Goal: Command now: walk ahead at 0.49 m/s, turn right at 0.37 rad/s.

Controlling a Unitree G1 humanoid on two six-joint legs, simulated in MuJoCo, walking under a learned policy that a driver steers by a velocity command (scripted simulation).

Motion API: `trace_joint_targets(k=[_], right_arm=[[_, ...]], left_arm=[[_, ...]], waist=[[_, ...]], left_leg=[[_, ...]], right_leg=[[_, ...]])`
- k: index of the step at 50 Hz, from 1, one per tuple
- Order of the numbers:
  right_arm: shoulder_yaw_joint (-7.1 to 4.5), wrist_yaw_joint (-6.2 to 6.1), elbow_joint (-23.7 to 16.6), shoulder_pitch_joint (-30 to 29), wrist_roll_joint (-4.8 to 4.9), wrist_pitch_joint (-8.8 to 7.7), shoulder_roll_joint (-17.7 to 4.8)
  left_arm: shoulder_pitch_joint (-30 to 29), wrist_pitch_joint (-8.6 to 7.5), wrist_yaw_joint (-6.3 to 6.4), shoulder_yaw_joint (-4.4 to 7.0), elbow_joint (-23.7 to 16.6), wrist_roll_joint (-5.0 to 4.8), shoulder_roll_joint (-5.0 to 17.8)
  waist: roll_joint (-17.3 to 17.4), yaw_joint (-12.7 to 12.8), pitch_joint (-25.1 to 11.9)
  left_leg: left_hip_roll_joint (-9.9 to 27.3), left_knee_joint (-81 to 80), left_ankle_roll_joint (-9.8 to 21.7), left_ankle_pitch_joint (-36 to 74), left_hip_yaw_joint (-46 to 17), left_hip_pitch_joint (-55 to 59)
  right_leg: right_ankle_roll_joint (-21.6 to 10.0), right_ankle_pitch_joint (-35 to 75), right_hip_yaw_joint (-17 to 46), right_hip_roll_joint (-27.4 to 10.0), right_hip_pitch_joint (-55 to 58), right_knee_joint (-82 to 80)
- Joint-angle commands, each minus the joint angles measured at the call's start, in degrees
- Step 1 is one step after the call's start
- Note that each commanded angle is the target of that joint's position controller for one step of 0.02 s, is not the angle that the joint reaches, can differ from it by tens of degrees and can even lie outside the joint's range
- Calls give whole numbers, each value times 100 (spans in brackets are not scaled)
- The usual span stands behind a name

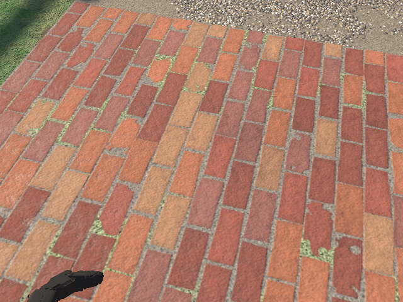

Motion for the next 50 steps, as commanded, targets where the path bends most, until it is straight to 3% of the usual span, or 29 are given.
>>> trace_joint_targets(k=[1,2,3,4,5,6,7,10,12,15,18,22,23,24,25,26,27,28,31,34,38,42,44,45,46,47,48,49,50], right_arm=[[-172,-154,-505,-171,-111,8,-927],[95,-40,-711,600,-208,-124,-140],[39,46,-655,158,-90,-324,-561],[-37,110,-892,-488,147,-435,-817],[12,95,-998,-811,127,-509,-764],[-5,55,-1017,-967,-2,-525,-731],[-43,30,-1028,-888,-70,-476,-757],[-17,-1,-1000,-713,-151,-290,-576],[40,-25,-1122,-1073,-184,-245,-423],[109,-7,-1267,-1799,-207,-289,-242],[72,64,-1337,-2169,-95,-311,-319],[-96,98,-1261,-1805,-98,-341,-605],[-139,66,-1226,-1529,-163,-373,-715],[-194,-1,-1252,-1085,-263,-358,-1044],[-202,5,-1218,-1015,-320,-227,-1122],[-192,18,-1249,-1157,-136,-114,-852],[-97,-20,-1349,-1332,-123,-41,-510],[-36,-36,-1357,-1605,-162,45,-388],[-61,-78,-1286,-2018,-234,125,-506],[-113,-106,-1149,-1930,-192,127,-548],[-203,-93,-1066,-2042,-128,209,-750],[-267,-26,-940,-1988,-26,267,-909],[-276,-26,-867,-2029,82,303,-909],[-249,-23,-749,-1790,93,321,-752],[-174,5,-726,-1593,-36,338,-429],[-135,-36,-1114,-1995,-191,313,-400],[-216,-70,-1114,-2354,-164,300,-624],[-245,-67,-1041,-2200,-46,324,-656],[-271,-96,-853,-1956,-35,355,-645]], left_arm=[[1801,30,115,524,2,-7,1257],[2097,20,123,640,16,-16,1852],[2257,35,142,517,2,-63,1330],[1958,39,178,461,-16,-4,1184],[1619,35,203,440,-84,11,1114],[1307,36,214,404,-146,41,998],[1117,24,232,365,-228,117,895],[979,3,285,370,-235,73,862],[1096,0,352,412,-169,48,993],[1273,114,451,462,-49,13,1102],[1621,277,528,491,85,-42,1138],[1335,408,605,473,-63,-26,965],[1282,402,599,421,-145,-11,777],[1439,381,589,301,-280,100,415],[2703,363,546,231,-216,31,293],[2796,417,540,349,-53,-27,932],[2093,522,574,457,-104,-61,1217],[1750,644,625,488,-169,-58,1208],[1681,825,646,450,-302,-21,863],[1487,792,623,393,-419,27,653],[1154,781,504,352,-575,38,625],[1025,810,398,398,-687,25,738],[1279,805,356,443,-612,39,729],[1462,800,380,509,-549,64,861],[1606,783,463,648,-590,66,1366],[1503,737,496,739,-762,169,1935],[1516,606,473,647,-777,299,1582],[1261,508,470,555,-746,306,1388],[904,468,482,516,-777,205,1205]], waist=[[312,1245,-1285],[-1263,760,-2099],[-874,1103,-2557],[-635,1134,-1596],[-55,966,-1046],[243,736,-608],[98,509,-497],[-121,274,-331],[-119,353,-160],[-179,596,-80],[-345,767,-354],[-554,408,-527],[-429,265,-755],[439,204,-1468],[1911,724,-2216],[1478,642,-2128],[972,402,-1479],[659,427,-1104],[1014,606,-420],[968,515,-603],[908,438,-744],[974,425,-650],[893,627,-670],[666,649,-656],[-611,543,-538],[-1802,614,-349],[-1079,905,-584],[-892,685,-554],[-589,508,-542]], left_leg=[[1070,3246,299,5524,131,-1604],[-75,5648,-138,874,-101,-4141],[-234,6315,-95,-503,-1132,-4842],[64,6381,-16,-128,-1191,-5321],[308,5977,47,307,-1112,-5220],[473,5468,22,540,-1042,-4980],[609,5198,-6,695,-1067,-4555],[662,4574,-233,815,-922,-4160],[606,3913,-382,1358,-818,-4181],[217,2447,-448,2583,-676,-3620],[-152,1706,-450,3074,-743,-3202],[-117,898,-154,2810,-995,-2734],[194,607,48,3444,-1047,-2066],[1398,892,471,5203,-1995,-704],[2777,1050,1591,5964,-3790,668],[2773,792,1659,4277,-4150,312],[2289,631,1384,3332,-3340,-219],[1957,469,1186,2725,-2766,-821],[1378,-38,1140,2458,-1576,-2226],[1549,-70,1362,2998,-1218,-1949],[1732,-92,1414,2869,-865,-1917],[1862,89,1263,2616,-681,-1776],[1754,532,943,2383,-428,-1883],[1556,985,593,1956,-178,-2207],[962,2358,1,799,437,-3188],[57,3639,-419,-1062,285,-4704],[130,4631,-378,-1130,-549,-4717],[231,4882,-289,-647,-699,-4680],[301,4829,-289,-202,-732,-4616]], right_leg=[[-562,-41,557,-104,3371,149],[-1751,-1221,3818,-1672,5570,-243],[-1781,-1956,5083,-1868,5863,-1163],[-1469,-1807,4233,-1718,5210,-1313],[-1309,-1314,3588,-1491,4308,-1369],[-1224,-636,3090,-1282,3447,-1456],[-1203,-123,2771,-1122,2852,-1582],[-1286,394,2301,-910,1945,-1850],[-1234,499,1996,-760,1588,-1921],[-820,1394,1462,-317,1253,-1516],[-584,1198,1776,-339,1573,-1095],[-251,766,2510,-379,2193,-62],[-27,470,2367,-99,2048,555],[265,-1396,1804,334,1356,2068],[542,-4323,1402,886,67,3392],[726,-3778,1270,329,-348,4083],[873,-3267,1066,166,-544,4343],[950,-2901,915,28,-527,4300],[1028,-2355,545,-117,108,3856],[1012,-2172,434,-251,213,3157],[875,-1827,280,-399,751,2151],[647,-1767,38,-312,1156,1207],[407,-1182,-159,-124,1765,167],[219,-785,1,-60,2268,-316],[-211,507,1445,-998,2897,-1008],[-1342,1187,3320,-2205,2961,-1232],[-1533,1030,3116,-2144,2737,-1301],[-1246,866,2555,-1884,2599,-1248],[-917,639,2145,-1557,2571,-1172]])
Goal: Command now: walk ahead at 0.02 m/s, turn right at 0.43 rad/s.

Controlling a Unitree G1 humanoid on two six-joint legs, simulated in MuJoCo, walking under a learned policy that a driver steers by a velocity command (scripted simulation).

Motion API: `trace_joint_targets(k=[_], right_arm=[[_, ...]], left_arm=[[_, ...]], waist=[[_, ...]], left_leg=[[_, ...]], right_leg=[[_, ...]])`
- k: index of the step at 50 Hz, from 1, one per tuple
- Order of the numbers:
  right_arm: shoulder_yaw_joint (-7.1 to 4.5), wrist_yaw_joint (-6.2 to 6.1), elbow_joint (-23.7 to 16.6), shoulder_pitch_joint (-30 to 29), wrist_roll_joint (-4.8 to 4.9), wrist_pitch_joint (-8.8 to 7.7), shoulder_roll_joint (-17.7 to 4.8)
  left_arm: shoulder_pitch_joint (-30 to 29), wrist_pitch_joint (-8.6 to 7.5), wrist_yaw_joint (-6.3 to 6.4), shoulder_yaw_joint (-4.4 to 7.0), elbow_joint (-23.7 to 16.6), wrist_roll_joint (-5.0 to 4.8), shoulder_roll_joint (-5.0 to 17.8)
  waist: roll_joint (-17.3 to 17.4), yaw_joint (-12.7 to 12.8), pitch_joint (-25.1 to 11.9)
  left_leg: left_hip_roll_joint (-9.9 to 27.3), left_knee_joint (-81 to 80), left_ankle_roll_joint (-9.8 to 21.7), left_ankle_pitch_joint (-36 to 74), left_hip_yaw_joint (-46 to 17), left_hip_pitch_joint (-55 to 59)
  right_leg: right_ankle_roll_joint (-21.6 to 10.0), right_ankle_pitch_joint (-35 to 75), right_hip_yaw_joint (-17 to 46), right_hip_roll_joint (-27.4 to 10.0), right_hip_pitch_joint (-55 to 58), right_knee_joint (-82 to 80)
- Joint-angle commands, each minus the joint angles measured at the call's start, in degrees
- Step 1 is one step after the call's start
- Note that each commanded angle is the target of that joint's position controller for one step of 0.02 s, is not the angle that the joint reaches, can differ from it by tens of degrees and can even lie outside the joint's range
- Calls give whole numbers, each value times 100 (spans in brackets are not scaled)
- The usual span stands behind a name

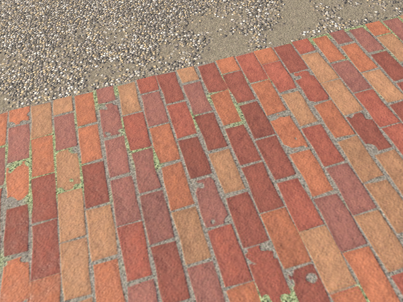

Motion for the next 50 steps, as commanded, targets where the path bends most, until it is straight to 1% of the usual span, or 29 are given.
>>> trace_joint_targets(k=[1,2,3,5,7,8,10,12,13,14,15,16,17,18,19,20,22,27,31,36,46,47,48,49,50], right_arm=[[-166,-72,-311,-55,-25,-37,-566],[-162,-63,-260,7,-44,-32,-530],[-149,-43,-233,84,-18,-36,-481],[-88,-15,-214,72,41,-41,-347],[-3,16,-247,-81,38,-42,-202],[21,35,-260,-122,36,-41,-181],[26,61,-270,-126,57,-42,-247],[26,73,-248,-61,77,-54,-281],[40,82,-204,46,69,-72,-232],[68,100,-139,202,32,-105,-161],[81,104,-120,281,-55,-138,-235],[31,74,-148,370,-125,-155,-571],[-12,79,-52,131,-75,-156,-719],[66,112,-130,-28,-42,-173,-342],[106,122,-114,-38,-68,-199,-233],[111,121,-90,-30,-78,-232,-268],[145,109,-27,71,-69,-302,-230],[194,51,71,170,-52,-290,-192],[223,35,170,184,-42,-283,-166],[249,36,356,209,-32,-283,-124],[269,16,840,305,-14,-275,-94],[271,7,931,406,-11,-264,-82],[237,-11,982,450,28,-241,-175],[191,-34,1002,498,71,-222,-304],[166,-57,1018,614,101,-230,-386]], left_arm=[[-288,-213,66,223,-408,-80,834],[-356,-210,93,155,-409,-76,732],[-372,-203,105,115,-400,-41,663],[-346,-198,123,91,-348,-16,616],[-300,-176,131,94,-282,-24,631],[-285,-161,125,103,-253,-16,664],[-254,-136,86,112,-179,-3,715],[-288,-131,42,78,-91,-26,654],[-375,-134,29,44,-51,-58,584],[-424,-141,21,5,5,-99,491],[-269,-183,19,-37,82,-81,375],[-72,-243,5,-72,118,38,274],[171,-283,-20,-59,144,56,222],[-108,-279,-8,-52,214,100,363],[-361,-255,4,-6,192,61,453],[-443,-211,30,-7,199,36,397],[-386,-145,45,-13,222,27,316],[-263,-166,66,2,422,4,215],[-168,-180,103,23,587,-5,199],[-71,-187,152,45,800,-17,209],[6,-192,219,60,1321,-43,195],[95,-186,224,52,1422,-50,151],[134,-179,233,67,1488,-83,163],[131,-194,236,82,1506,-112,179],[35,-249,231,77,1467,-131,162]], waist=[[-951,11,-775],[-1001,-43,-838],[-980,-80,-917],[-925,-44,-932],[-969,68,-885],[-1013,118,-859],[-1064,196,-776],[-1049,188,-688],[-993,82,-660],[-894,-66,-639],[-707,-60,-712],[-140,123,-870],[612,460,-844],[495,217,-746],[381,113,-612],[323,86,-560],[252,68,-494],[-71,10,-441],[-219,3,-418],[-252,10,-389],[-199,9,-300],[-162,8,-414],[-59,-2,-323],[105,-31,-117],[285,-100,144]], left_leg=[[25,1072,-72,225,-518,-1045],[-23,1203,-137,443,-454,-741],[-67,1208,-189,599,-427,-552],[-47,602,-238,777,-420,-402],[-3,-223,-237,801,-425,-118],[1,-536,-226,730,-412,87],[-31,-1010,-194,560,-355,456],[-63,-1544,-142,604,-329,745],[-87,-2067,-93,907,-294,1003],[-113,-2895,-12,1647,-249,1437],[55,-3261,94,2469,-483,1951],[596,-3098,294,3699,-972,2415],[674,-2875,617,3134,-990,2027],[528,-3012,670,2272,-965,1620],[414,-3052,556,1891,-877,1488],[334,-3042,454,1812,-803,1423],[277,-3007,378,1759,-728,1393],[197,-2914,380,1718,-654,1467],[153,-2903,395,1720,-628,1485],[100,-2934,398,1739,-592,1479],[20,-3060,400,1771,-547,1500],[-29,-3122,424,1201,-515,1542],[-61,-3175,519,292,-552,1472],[41,-3303,687,-720,-776,1357],[334,-3576,912,-1523,-1236,1315]], right_leg=[[-1022,2230,1632,-1444,1163,-1348],[-1002,2641,1435,-1315,1001,-1310],[-1017,2856,1310,-1239,975,-1290],[-1009,2854,1170,-1146,1128,-1250],[-998,2609,1187,-1126,1197,-1198],[-1033,2476,1242,-1153,1143,-1193],[-1120,2260,1397,-1208,980,-1183],[-1125,2129,1559,-1211,884,-1135],[-1050,2065,1561,-1136,813,-1052],[-887,1918,1508,-1015,678,-978],[-616,1546,1473,-851,492,-953],[-308,908,1188,-500,237,-635],[-61,335,693,-87,344,-742],[104,305,605,-52,637,-719],[109,388,589,-45,641,-653],[65,565,613,-75,661,-620],[11,763,684,-113,663,-662],[38,892,692,-122,619,-701],[95,991,687,-130,666,-722],[131,1104,679,-146,767,-742],[169,1211,618,-144,906,-826],[158,690,517,-57,947,-814],[118,-237,350,107,784,-666],[73,-1187,215,234,416,-469],[44,-1624,132,265,-65,-217]])
Over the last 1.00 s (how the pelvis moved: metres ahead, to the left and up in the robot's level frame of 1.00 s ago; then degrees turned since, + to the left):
0.31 -0.03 0.02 -35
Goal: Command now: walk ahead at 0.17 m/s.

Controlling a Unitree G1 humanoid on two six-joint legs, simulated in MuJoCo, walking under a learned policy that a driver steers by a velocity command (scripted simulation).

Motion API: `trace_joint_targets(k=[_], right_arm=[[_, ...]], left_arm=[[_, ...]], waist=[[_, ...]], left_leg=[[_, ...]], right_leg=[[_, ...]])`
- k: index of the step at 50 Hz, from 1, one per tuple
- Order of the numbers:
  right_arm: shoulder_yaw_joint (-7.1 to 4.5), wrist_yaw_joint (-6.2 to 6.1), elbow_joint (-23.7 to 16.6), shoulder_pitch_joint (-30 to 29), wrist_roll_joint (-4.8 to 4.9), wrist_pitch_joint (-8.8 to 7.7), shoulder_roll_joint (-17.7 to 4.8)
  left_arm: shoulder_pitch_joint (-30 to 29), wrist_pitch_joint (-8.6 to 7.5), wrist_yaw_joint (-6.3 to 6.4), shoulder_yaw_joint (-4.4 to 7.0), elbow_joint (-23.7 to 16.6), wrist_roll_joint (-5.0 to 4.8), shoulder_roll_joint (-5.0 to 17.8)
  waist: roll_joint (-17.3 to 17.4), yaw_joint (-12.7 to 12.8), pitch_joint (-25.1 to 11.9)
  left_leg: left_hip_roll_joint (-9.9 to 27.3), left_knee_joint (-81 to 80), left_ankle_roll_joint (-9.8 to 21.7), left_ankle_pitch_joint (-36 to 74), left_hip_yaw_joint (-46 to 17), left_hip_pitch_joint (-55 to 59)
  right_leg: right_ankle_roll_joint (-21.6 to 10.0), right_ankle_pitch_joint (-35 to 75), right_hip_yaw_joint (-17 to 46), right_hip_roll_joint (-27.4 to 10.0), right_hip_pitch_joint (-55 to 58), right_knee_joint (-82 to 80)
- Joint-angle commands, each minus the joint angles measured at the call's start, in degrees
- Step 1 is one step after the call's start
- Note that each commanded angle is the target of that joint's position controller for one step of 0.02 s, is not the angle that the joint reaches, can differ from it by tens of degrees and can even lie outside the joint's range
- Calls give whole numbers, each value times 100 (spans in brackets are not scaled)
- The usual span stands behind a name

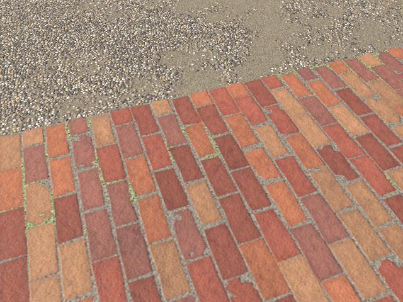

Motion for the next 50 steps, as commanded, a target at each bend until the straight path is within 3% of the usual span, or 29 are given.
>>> trace_joint_targets(k=[1,2,4,6,7,8,9,10,11,12,13,14,16,18,21,26,29,30,31,32,33,34,35,36,37,39,41,45,50], right_arm=[[-249,-75,-109,348,94,-77,-1020],[-306,-85,-60,439,110,-123,-1185],[-339,-89,-81,385,90,-212,-1202],[-338,-40,-193,19,175,-222,-1151],[-339,-21,-244,-199,222,-197,-1138],[-313,-10,-251,-193,196,-190,-1012],[-224,13,-306,-292,146,-222,-727],[-117,35,-518,-368,76,-304,-339],[-190,22,-643,-522,176,-397,-610],[-237,59,-614,-430,283,-463,-786],[-232,105,-534,-320,301,-511,-766],[-252,129,-501,-334,226,-550,-774],[-277,207,-505,-455,128,-548,-715],[-233,268,-549,-608,83,-500,-514],[-128,283,-844,-1350,69,-466,-297],[-95,350,-1151,-1990,149,-469,-412],[-198,398,-1166,-1727,137,-511,-677],[-277,381,-1069,-1311,134,-505,-822],[-407,341,-802,-413,148,-480,-1021],[-514,279,-539,610,133,-443,-1251],[-645,255,-365,1405,-10,-414,-1785],[-507,276,-309,1364,26,-403,-1360],[-410,284,-359,760,75,-435,-1073],[-354,284,-484,215,60,-465,-891],[-305,310,-520,-143,2,-506,-732],[-249,348,-491,-372,-83,-567,-537],[-256,339,-370,-220,-40,-599,-603],[-311,175,-203,240,-24,-580,-900],[-323,96,-12,859,74,-505,-1050]], left_arm=[[-211,-206,-2,129,-300,-79,513],[-325,-313,-43,110,-351,-124,419],[-457,-470,-132,131,-368,-167,493],[-166,-560,-209,133,-212,-187,452],[235,-584,-228,163,26,-168,436],[678,-570,-228,226,285,-129,502],[1234,-559,-213,291,452,-124,654],[1862,-566,-186,427,527,-138,1257],[1883,-643,-252,362,511,-57,1212],[1418,-718,-259,242,387,-36,878],[1139,-762,-271,186,286,-29,735],[965,-762,-291,157,234,-42,734],[1015,-696,-290,60,264,-15,534],[1256,-640,-244,46,352,-17,577],[1320,-592,-150,50,380,-6,767],[1587,-612,-113,82,577,-97,883],[1418,-544,-107,143,576,-91,1000],[1345,-499,-105,172,555,-60,1075],[1268,-433,-105,162,532,-20,1043],[1243,-409,-108,107,447,30,951],[2009,-498,-199,-110,371,28,171],[1908,-668,-239,-127,503,-77,214],[1247,-778,-260,32,254,-261,762],[784,-833,-230,53,111,-307,888],[577,-826,-177,87,78,-232,869],[836,-678,-129,104,143,-122,620],[821,-565,-113,85,107,-98,458],[-147,-562,-114,100,-267,-5,562],[-1222,-651,-255,-12,-551,-76,417]], waist=[[788,-176,520],[1068,-174,681],[980,-161,809],[866,105,614],[793,325,448],[624,463,229],[74,661,24],[-1486,773,-227],[-1474,764,-28],[-817,494,350],[-616,362,411],[-436,294,434],[-455,252,367],[-485,295,322],[-380,419,515],[-509,439,760],[-558,103,409],[-684,-134,46],[-696,-583,-500],[-567,-1003,-1144],[884,-728,-2198],[1256,-744,-2538],[1031,-640,-1395],[570,-450,-753],[220,-240,-345],[440,131,-226],[435,217,-73],[245,29,207],[215,-355,295]], left_leg=[[1119,-1631,844,-3018,-1715,-237],[1679,-2015,1157,-3231,-2446,-175],[1990,-2173,1352,-2615,-2791,-206],[1651,-2000,1075,-1860,-2065,-358],[1292,-1758,881,-1453,-1503,-803],[960,-1292,715,-1069,-1088,-1140],[600,-256,468,-586,-580,-1610],[-87,1699,35,-654,228,-2657],[-142,2923,53,-1503,-248,-3400],[235,3504,201,-1141,-550,-3832],[436,3589,324,-568,-549,-3936],[576,3428,356,-105,-477,-3956],[727,2988,275,484,-331,-3641],[663,2573,93,828,-84,-3529],[489,1319,-99,1493,142,-3084],[295,155,52,2113,144,-2434],[138,-33,333,1741,159,-1946],[-38,45,441,1543,282,-1362],[-221,37,599,1475,417,-265],[244,213,844,1391,-87,1409],[1871,-115,1843,13,-2854,3751],[2269,-1322,1984,-841,-4589,3722],[2036,-1521,1624,-1045,-3828,2821],[1859,-1669,1441,-594,-2993,1800],[1642,-1843,1333,95,-2334,892],[1281,-2136,1217,682,-1582,-19],[1218,-2362,1318,952,-1219,-385],[1155,-2543,1318,1399,-837,-182],[1040,-2466,1095,1545,-408,216]], right_leg=[[-174,-1223,-384,153,-1104,431],[-167,-813,-542,55,-1363,904],[-273,-830,-320,-289,-1549,1207],[-401,-702,-469,-310,-757,247],[-405,64,-712,-115,259,-413],[-320,492,-760,61,1074,-525],[-429,200,-43,-377,1742,-841],[-1065,-724,2161,-1637,2485,-1764],[-1682,-1221,3554,-2314,2299,-2222],[-1647,-1338,3195,-2264,2158,-2203],[-1436,-1093,2627,-2017,2109,-2227],[-1251,-535,2154,-1855,2068,-2290],[-1002,827,1307,-1540,1898,-2356],[-1024,1816,782,-1372,1795,-2374],[-1006,2084,285,-1177,1203,-2545],[-957,2089,64,-1398,1182,-2693],[-790,3709,-57,-1590,1820,-2044],[-722,4828,-123,-1574,1939,-1499],[-595,5574,-298,-1378,1772,-457],[-433,4828,-365,-1174,744,940],[-28,1892,-497,-195,-1617,3424],[-86,-1285,331,199,-2311,4461],[-213,-1049,364,-178,-2892,4844],[-296,-500,175,-505,-2839,4646],[-292,-77,60,-747,-2577,4264],[-268,291,102,-1015,-1855,3786],[-177,387,4,-1089,-1841,3443],[53,1604,-82,-1136,-2560,2024],[77,2645,-398,-768,-2180,343]])
Over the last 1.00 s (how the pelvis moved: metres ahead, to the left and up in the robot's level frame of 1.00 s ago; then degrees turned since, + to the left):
0.03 0.03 0.00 -4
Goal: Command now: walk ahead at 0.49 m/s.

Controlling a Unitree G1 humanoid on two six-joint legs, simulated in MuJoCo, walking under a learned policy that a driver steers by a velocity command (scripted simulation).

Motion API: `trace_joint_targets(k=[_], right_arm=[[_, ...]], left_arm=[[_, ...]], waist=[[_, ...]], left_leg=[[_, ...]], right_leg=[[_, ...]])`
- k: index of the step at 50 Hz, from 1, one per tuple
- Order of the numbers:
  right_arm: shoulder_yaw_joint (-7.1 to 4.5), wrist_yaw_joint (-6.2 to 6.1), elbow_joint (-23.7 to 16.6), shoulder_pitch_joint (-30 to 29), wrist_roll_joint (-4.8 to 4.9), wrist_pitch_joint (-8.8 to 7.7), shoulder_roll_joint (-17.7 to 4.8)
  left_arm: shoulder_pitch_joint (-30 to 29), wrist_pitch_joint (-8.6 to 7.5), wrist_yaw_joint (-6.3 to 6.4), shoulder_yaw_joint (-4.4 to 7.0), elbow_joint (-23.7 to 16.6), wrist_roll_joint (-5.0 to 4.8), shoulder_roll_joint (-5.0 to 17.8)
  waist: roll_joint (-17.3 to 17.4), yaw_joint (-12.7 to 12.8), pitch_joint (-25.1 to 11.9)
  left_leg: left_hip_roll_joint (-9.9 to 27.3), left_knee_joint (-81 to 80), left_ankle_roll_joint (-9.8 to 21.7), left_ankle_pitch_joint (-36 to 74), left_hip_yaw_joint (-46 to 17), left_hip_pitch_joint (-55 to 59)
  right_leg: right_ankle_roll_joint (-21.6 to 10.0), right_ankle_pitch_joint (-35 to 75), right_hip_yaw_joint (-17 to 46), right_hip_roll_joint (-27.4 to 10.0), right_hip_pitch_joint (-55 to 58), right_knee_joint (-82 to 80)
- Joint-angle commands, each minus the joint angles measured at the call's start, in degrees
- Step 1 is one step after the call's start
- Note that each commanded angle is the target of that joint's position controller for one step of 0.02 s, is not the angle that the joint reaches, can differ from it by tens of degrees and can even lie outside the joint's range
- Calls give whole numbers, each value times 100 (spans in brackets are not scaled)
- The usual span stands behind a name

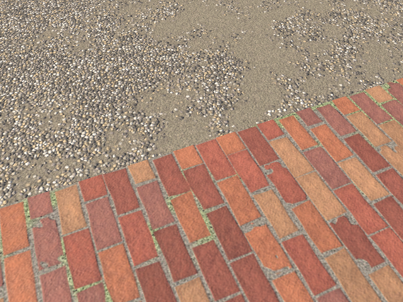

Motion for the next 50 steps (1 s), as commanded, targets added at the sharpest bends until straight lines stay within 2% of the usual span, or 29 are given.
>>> trace_joint_targets(k=[1,3,6,7,8,9,10,11,12,13,14,16,19,23,29,32,33,34,35,36,37,38,39,40,41,42,44,46,50], right_arm=[[-182,-59,-202,107,67,-29,-968],[-194,-68,-102,328,87,50,-961],[-250,-93,-113,282,98,161,-1091],[-252,-94,-164,139,92,190,-1115],[-184,-88,-229,110,40,197,-949],[-48,-86,-429,175,-107,183,-591],[114,-44,-418,965,49,63,66],[-66,-59,-348,554,207,-3,-721],[-155,-70,-501,51,289,-34,-952],[-160,-111,-519,-151,255,-20,-861],[-199,-130,-522,-237,181,24,-775],[-207,-94,-531,-71,189,168,-505],[-210,-74,-743,-305,152,324,-352],[-188,24,-1025,-871,97,308,-303],[-116,242,-1564,-1935,79,289,-263],[-219,310,-1719,-1793,95,320,-481],[-305,307,-1674,-1416,110,339,-625],[-447,282,-1512,-680,135,348,-853],[-665,181,-1249,293,144,382,-1253],[-794,73,-1176,435,175,404,-1917],[-697,120,-1434,460,95,297,-1821],[-571,150,-1406,354,39,207,-1373],[-517,145,-1422,61,55,136,-1170],[-451,142,-1511,-395,72,108,-952],[-392,124,-1608,-691,34,96,-787],[-367,101,-1669,-786,-2,97,-748],[-393,34,-1655,-684,36,79,-868],[-437,-56,-1610,-461,53,81,-1035],[-439,-143,-1545,-139,85,158,-1042]], left_arm=[[-640,-84,-97,-32,-437,-46,198],[-939,-110,-169,-35,-593,-57,270],[-688,-175,-227,48,-633,-60,535],[-165,-200,-214,134,-506,-56,698],[824,-219,-163,288,-228,-28,1019],[1895,-197,-97,406,-74,56,1499],[2025,-143,-138,435,74,71,1691],[1822,-150,-137,263,-38,50,998],[1350,-171,-113,179,-115,41,740],[937,-190,-119,133,-162,59,626],[684,-204,-128,102,-156,70,477],[515,-241,-125,90,-96,140,376],[546,-274,-69,152,15,134,533],[633,-211,35,212,90,142,716],[1125,-23,96,310,251,-9,963],[1022,106,118,378,206,-76,1163],[955,157,133,400,171,-94,1239],[842,207,139,403,132,-115,1277],[859,203,151,358,75,-70,1190],[1319,100,86,119,-180,196,349],[1150,-173,2,40,-386,13,386],[374,-349,-61,145,-550,-236,806],[217,-433,-60,126,-613,-247,782],[280,-440,-5,149,-504,-95,782],[401,-381,17,209,-459,13,867],[478,-296,6,233,-456,42,876],[448,-173,12,213,-516,109,708],[60,-117,33,171,-675,144,574],[-743,-152,-34,84,-938,90,386]], waist=[[391,-25,397],[376,-71,462],[546,238,274],[589,564,-26],[513,990,-718],[-243,1289,-1760],[-1833,848,-2430],[-976,1054,-1904],[-692,991,-1101],[-270,810,-721],[-228,676,-390],[-394,439,-237],[-209,344,31],[-104,446,238],[25,774,517],[-202,502,240],[-301,255,-19],[-261,-185,-402],[28,-632,-897],[1608,-95,-1232],[1428,-101,-2205],[811,-348,-1553],[556,-160,-966],[166,133,-609],[237,351,-477],[307,466,-421],[284,522,-326],[297,427,-165],[591,103,-21]], left_leg=[[1549,-528,810,864,-680,-473],[1752,-269,777,1006,-806,9],[1945,325,649,1745,-1092,410],[1796,909,550,2551,-1009,335],[1441,2055,380,2751,-800,-159],[929,3967,148,1053,-472,-1352],[86,5636,-126,-2251,-556,-3372],[423,6222,-88,-2216,-1142,-3883],[682,6248,-31,-1634,-1031,-4130],[946,6067,-72,-1124,-937,-3890],[1095,5773,-104,-795,-942,-3716],[1259,5565,-141,-462,-919,-3259],[1328,5243,-222,-70,-890,-3584],[1283,3924,-292,971,-721,-3731],[1111,2721,-73,1029,-156,-3861],[712,2596,215,267,245,-3250],[483,2620,344,-13,403,-2708],[220,2362,522,68,504,-1715],[189,2071,758,265,109,-75],[1634,1854,1539,57,-2555,1774],[2448,682,2324,-1220,-5247,2595],[2337,359,1919,-965,-4662,2280],[2122,409,1691,-506,-3853,1521],[1858,425,1486,140,-3185,638],[1669,353,1389,710,-2748,8],[1552,233,1358,987,-2563,-359],[1436,116,1377,1520,-2232,-756],[1294,61,1314,1729,-1958,-945],[932,167,935,1123,-1668,-1172]], right_leg=[[13,429,-201,218,425,-661],[-75,116,-121,266,289,-931],[-238,-611,-116,446,836,-1233],[-346,-720,-250,602,1621,-1387],[-545,-621,-200,521,3108,-1260],[-891,-639,1078,-686,4905,-1052],[-1676,-1861,3595,-1759,6416,-1864],[-1423,-2399,3457,-1528,5968,-2172],[-1149,-2080,2478,-1356,5215,-2265],[-1037,-1481,1848,-1144,4460,-2441],[-971,-1125,1311,-933,3917,-2650],[-931,-753,649,-736,3372,-2967],[-1040,-145,-7,-745,3171,-3198],[-980,10,-741,-616,3272,-3343],[-866,484,-1301,-863,4200,-3065],[-689,2563,-1531,-934,4586,-2231],[-623,3397,-1594,-903,4588,-1599],[-498,3695,-1703,-756,4342,-573],[-247,2718,-1742,-517,3350,939],[110,-2314,-1582,372,922,3018],[144,-3958,-90,1093,-263,4132],[-22,-3435,283,762,-882,4193],[-151,-2887,253,500,-887,3756],[-136,-2511,259,259,-462,3239],[-93,-2275,294,115,12,2835],[-35,-2152,295,68,321,2634],[142,-1947,171,96,462,2114],[304,-1378,80,202,320,1399],[350,49,21,561,666,-318]])
Over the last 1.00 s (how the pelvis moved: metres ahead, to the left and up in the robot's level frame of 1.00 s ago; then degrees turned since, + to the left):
0.45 0.01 0.01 0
